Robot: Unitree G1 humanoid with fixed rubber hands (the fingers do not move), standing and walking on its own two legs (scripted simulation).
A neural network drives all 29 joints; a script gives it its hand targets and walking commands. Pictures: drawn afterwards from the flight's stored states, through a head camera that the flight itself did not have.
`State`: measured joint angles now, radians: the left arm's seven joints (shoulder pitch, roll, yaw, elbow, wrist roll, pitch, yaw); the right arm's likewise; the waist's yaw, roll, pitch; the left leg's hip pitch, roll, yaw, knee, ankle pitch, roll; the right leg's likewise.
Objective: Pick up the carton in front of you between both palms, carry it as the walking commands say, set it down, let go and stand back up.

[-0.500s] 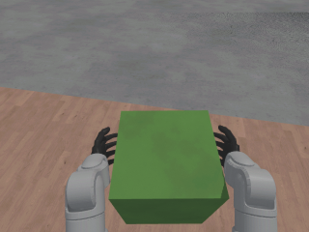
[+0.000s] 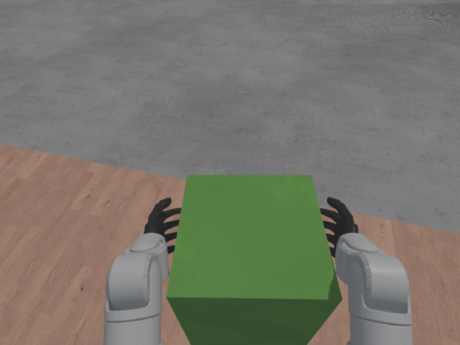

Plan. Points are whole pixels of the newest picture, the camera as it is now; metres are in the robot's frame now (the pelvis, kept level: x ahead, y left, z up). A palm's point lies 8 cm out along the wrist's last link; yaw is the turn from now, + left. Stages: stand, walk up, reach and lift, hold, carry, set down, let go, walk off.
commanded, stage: carry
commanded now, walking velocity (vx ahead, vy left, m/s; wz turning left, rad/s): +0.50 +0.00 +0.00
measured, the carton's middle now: (248, 264) +0.25 +0.01 -0.01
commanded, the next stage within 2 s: none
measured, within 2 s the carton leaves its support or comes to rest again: neither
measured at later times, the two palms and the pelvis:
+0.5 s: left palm (189, 94) +0.63 +0.15 +0.07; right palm (316, 102) +0.60 -0.14 +0.07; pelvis +0.34 +0.03 -0.01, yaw -5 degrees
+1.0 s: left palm (216, 28) +0.97 +0.12 +0.08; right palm (312, 29) +0.97 -0.19 +0.07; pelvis +0.60 -0.02 -0.01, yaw -2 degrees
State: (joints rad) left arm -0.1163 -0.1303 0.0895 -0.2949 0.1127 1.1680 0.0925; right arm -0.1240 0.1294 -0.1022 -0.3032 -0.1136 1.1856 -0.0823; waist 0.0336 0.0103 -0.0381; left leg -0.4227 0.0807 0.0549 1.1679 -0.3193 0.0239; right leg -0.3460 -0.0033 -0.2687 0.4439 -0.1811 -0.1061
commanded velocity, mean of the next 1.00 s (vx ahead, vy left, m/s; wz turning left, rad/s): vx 0.30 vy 0.00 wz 0.00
